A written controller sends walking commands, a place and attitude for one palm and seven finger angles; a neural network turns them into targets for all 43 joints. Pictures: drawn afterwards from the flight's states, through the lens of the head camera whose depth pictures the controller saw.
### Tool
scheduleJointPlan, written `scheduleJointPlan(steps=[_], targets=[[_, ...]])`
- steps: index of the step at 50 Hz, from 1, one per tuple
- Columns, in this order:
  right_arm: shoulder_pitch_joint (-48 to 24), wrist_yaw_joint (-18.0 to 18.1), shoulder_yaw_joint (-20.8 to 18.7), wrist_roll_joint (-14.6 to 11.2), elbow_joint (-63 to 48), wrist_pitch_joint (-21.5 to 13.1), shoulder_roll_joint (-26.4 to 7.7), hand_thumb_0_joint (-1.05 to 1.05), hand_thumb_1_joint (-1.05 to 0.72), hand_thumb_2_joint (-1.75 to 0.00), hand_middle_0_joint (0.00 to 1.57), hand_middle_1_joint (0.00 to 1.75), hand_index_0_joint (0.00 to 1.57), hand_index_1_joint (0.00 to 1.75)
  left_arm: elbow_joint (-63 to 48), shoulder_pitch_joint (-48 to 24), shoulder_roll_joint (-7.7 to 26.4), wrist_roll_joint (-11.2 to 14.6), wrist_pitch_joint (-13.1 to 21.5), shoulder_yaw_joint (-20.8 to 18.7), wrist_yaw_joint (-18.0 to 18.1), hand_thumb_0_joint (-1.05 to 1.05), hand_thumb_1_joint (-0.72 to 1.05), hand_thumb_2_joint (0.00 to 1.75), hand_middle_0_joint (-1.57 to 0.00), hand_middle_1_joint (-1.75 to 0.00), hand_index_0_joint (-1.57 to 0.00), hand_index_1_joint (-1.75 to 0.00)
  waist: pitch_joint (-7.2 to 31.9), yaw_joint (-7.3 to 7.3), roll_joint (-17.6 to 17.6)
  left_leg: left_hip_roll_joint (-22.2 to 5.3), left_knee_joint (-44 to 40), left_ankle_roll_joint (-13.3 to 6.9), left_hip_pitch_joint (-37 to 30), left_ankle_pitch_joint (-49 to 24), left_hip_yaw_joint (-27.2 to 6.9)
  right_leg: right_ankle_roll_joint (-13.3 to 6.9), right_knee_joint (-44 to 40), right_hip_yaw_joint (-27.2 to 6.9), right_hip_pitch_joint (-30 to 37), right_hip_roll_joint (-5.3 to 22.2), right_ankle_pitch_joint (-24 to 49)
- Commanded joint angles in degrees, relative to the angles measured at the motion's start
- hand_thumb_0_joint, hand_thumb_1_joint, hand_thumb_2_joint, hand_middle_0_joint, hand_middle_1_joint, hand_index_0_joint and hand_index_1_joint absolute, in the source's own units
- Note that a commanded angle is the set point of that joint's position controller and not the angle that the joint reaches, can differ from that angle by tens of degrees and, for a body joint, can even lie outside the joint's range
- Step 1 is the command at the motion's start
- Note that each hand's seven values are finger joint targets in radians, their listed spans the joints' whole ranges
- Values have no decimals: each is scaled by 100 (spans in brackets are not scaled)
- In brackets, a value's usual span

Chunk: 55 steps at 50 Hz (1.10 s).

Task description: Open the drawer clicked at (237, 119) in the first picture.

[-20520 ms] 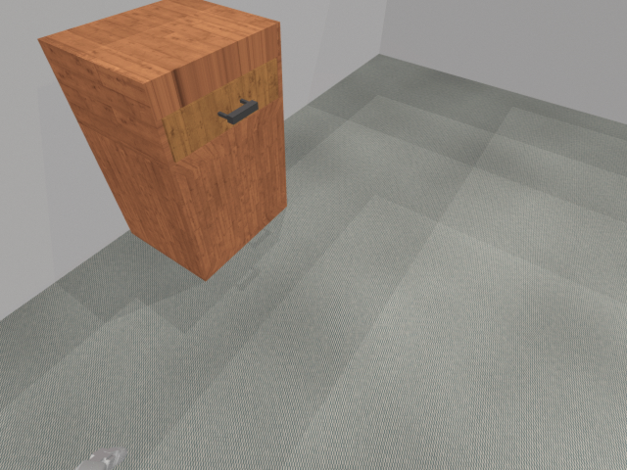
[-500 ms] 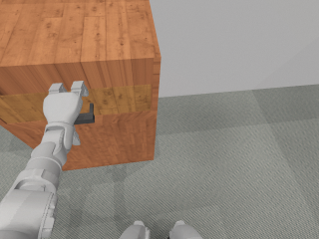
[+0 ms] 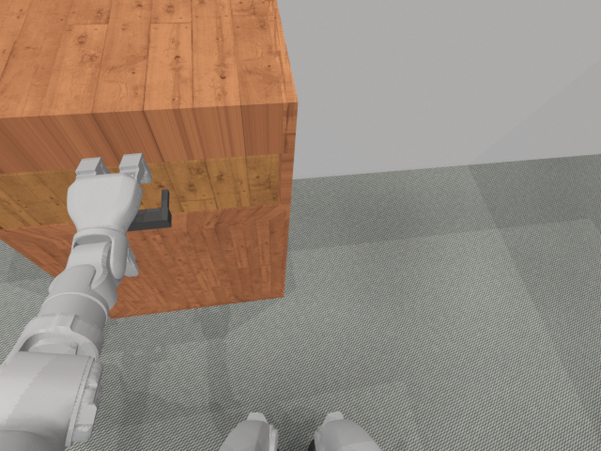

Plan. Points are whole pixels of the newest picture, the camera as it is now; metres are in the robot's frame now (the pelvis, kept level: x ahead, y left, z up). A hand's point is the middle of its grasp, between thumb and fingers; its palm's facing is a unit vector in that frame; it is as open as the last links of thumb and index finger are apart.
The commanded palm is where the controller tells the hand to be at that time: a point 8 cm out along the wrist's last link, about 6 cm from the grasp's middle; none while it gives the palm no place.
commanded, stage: move the hooked fingers above the handle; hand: left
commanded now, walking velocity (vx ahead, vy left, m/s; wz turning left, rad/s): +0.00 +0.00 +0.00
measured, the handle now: (133, 209) +0.49 +0.27 -0.07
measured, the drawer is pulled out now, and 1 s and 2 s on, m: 0.00 0.00 0.00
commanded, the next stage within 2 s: none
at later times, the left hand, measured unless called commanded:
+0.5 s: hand (125, 217) +0.44 +0.25 -0.02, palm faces +0.03 -0.07 -1.00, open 13.8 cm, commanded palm +0.41 +0.27 +0.05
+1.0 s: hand (124, 215) +0.44 +0.25 -0.01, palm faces +0.04 -0.07 -1.00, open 13.8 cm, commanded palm +0.42 +0.27 +0.05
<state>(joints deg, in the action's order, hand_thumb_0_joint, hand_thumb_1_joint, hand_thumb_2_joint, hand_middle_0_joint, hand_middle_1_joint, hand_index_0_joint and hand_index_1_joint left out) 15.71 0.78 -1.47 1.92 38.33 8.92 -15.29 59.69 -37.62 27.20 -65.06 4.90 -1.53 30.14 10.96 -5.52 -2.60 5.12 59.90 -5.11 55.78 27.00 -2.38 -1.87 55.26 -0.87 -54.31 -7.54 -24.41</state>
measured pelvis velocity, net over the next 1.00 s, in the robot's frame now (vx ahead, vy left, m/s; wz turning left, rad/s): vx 0.01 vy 0.00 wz -0.01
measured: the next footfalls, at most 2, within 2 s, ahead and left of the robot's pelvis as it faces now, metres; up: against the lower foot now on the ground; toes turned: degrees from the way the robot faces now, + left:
none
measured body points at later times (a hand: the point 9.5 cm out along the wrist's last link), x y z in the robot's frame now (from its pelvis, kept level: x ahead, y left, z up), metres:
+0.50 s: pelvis +0.02 -0.01 +0.00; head +0.12 +0.01 +0.44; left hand +0.43 +0.25 +0.04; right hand +0.08 -0.29 -0.12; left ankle +0.00 +0.06 -0.67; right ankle +0.01 -0.11 -0.67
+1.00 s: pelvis +0.01 +0.00 +0.00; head +0.11 +0.02 +0.44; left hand +0.43 +0.25 +0.04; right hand +0.08 -0.28 -0.12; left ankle +0.00 +0.06 -0.67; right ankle +0.01 -0.11 -0.67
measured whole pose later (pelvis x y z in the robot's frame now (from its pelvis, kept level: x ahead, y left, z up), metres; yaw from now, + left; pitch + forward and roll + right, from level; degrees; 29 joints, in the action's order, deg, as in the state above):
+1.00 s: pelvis +0.01 +0.00 +0.00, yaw +0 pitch +23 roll -4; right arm 14.9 1.3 -1.6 2.3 38.7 9.8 -15.1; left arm 54.9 -33.7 27.5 -65.0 9.6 -3.1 29.7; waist 11.5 -4.7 -2.4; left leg 4.9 59.6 -5.2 54.7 27.8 -1.9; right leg -1.9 55.2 -1.3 -53.4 -7.7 -25.1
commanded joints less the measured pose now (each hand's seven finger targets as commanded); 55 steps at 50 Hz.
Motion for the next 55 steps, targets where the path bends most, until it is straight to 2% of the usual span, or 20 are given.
scheduleJointPlan(steps=[1,4,7,12,14,17,20,24,26,28,29,30,32,36,39,41,43,44,49,55], targets=[[567,19,-306,-25,-384,-43,-942,0,-90,-90,20,30,20,30,-1091,-2149,2070,127,-448,-670,281,0,-50,30,-30,-120,-30,-120,2919,243,-531,-373,-779,506,-2393,-2876,-250,-140,-508,121,1207,236,1787],[561,80,-293,-48,-375,12,-942,0,-90,-90,20,30,20,30,-1126,-1876,2263,380,-496,-828,68,0,-50,30,-30,-120,-30,-120,3092,246,-228,-320,-844,401,-2325,-2990,-156,-74,-652,11,1807,262,2241],[612,171,-312,-127,-316,-21,-921,0,-90,-90,20,30,20,30,-943,-1706,1838,407,-431,-394,-257,0,-50,30,-30,-120,-30,-120,2459,32,144,-317,-945,236,-2044,-2485,-54,-19,-933,-97,1876,297,2185],[695,267,-369,-160,-261,-155,-801,0,-90,-90,20,30,20,30,-1214,-1734,846,431,131,442,-781,0,-50,30,-30,-120,-30,-120,1900,-199,-112,-391,-969,260,-2471,-2425,-172,-68,-1097,-78,1223,298,1837],[731,262,-393,-125,-245,-188,-763,0,-90,-90,20,30,20,30,-1425,-1699,755,507,421,418,-831,0,-50,30,-30,-120,-30,-120,1865,-134,-299,-402,-934,295,-2603,-2607,-222,-117,-1033,-54,1080,297,1805],[730,208,-396,-72,-222,-148,-772,0,-90,-90,20,30,20,30,-1550,-1495,1189,373,692,-80,-593,0,-50,30,-30,-120,-30,-120,2082,63,-440,-400,-793,387,-2588,-2871,-276,-154,-812,-30,914,266,1837],[604,129,-341,26,-223,-58,-857,0,-90,-90,20,30,20,30,-1614,-1478,2129,183,644,-943,-46,0,-50,30,-30,-120,-30,-120,2261,335,-518,-337,-673,402,-2097,-2902,-238,-198,-501,-56,1027,258,1962],[319,35,-283,99,-329,23,-861,0,-90,-90,20,30,20,30,-1598,-1401,2536,57,134,-1322,567,0,-50,30,-30,-120,-30,-120,2581,555,-584,-227,-609,422,-1746,-2954,-106,-191,-316,-105,1445,254,2204],[343,7,-308,52,-370,47,-845,0,-90,-90,20,30,20,30,-1499,-1186,2404,109,-163,-1208,589,0,-50,30,-30,-120,-30,-120,2862,555,-571,-244,-677,447,-2013,-3205,-45,-148,-395,-85,1755,256,2517],[427,16,-357,-34,-380,71,-854,0,-90,-90,20,30,20,30,-1351,-1148,2090,260,-396,-883,365,0,-50,30,-30,-120,-30,-120,2895,373,-297,-265,-766,399,-2145,-3186,8,-81,-611,-87,2030,262,2707],[433,30,-354,-48,-376,63,-874,0,-90,-90,20,30,20,30,-1344,-1167,2180,384,-456,-958,233,0,-50,30,-30,-120,-30,-120,3011,391,-282,-261,-820,377,-2201,-3226,-7,-70,-640,-105,2165,279,2790],[483,68,-367,-98,-359,71,-889,0,-90,-90,20,30,20,30,-1318,-1272,2087,423,-504,-796,115,0,-50,30,-30,-120,-30,-120,2972,245,-65,-275,-876,335,-2232,-3157,-10,-27,-743,-110,2234,288,2844],[513,158,-377,-156,-329,44,-918,0,-90,-90,20,30,20,30,-1183,-1387,1906,500,-516,-532,-195,0,-50,30,-30,-120,-30,-120,2570,53,307,-292,-969,230,-2108,-2785,11,23,-959,-152,2258,316,2726],[584,309,-405,-176,-278,-116,-816,0,-90,-90,20,30,20,30,-1459,-1702,845,466,33,442,-728,0,-50,30,-30,-120,-30,-120,1894,-219,-52,-389,-1054,239,-2670,-2556,-151,-40,-1171,-78,1414,315,1999],[637,324,-401,-130,-220,-185,-748,0,-90,-90,20,30,20,30,-1584,-1786,583,467,496,593,-860,0,-50,30,-30,-120,-30,-120,1604,-232,-340,-443,-1007,340,-2858,-2490,-330,-112,-1106,34,757,305,1431],[659,279,-411,-82,-186,-175,-760,0,-90,-90,20,30,20,30,-1640,-1705,947,349,696,209,-693,0,-50,30,-30,-120,-30,-120,1822,-20,-699,-453,-910,454,-2947,-2658,-395,-168,-901,73,510,278,1330],[600,200,-358,-39,-197,-110,-810,0,-90,-90,20,30,20,30,-1393,-1563,1473,235,670,-317,-387,0,-50,30,-30,-120,-30,-120,1850,162,-634,-431,-846,510,-2588,-2619,-409,-210,-707,114,471,255,1283],[565,159,-331,7,-176,-78,-867,0,-90,-90,20,30,20,30,-1362,-1567,1854,222,592,-684,-209,0,-50,30,-30,-120,-30,-120,1903,299,-785,-409,-813,546,-2424,-2719,-418,-241,-570,135,468,257,1303],[276,15,-239,86,-384,67,-906,0,-90,-90,20,30,20,30,-1279,-1370,2547,96,-66,-1294,504,0,-50,30,-30,-120,-30,-120,2585,614,-564,-275,-692,544,-1921,-2911,-206,-209,-322,54,1220,229,1808],[445,82,-328,-86,-359,95,-949,0,-90,-90,20,30,20,30,-1182,-1530,2193,375,-534,-828,144,0,-50,30,-30,-120,-30,-120,2882,264,-72,-357,-931,438,-2326,-2907,-167,-47,-690,41,1778,264,2144]])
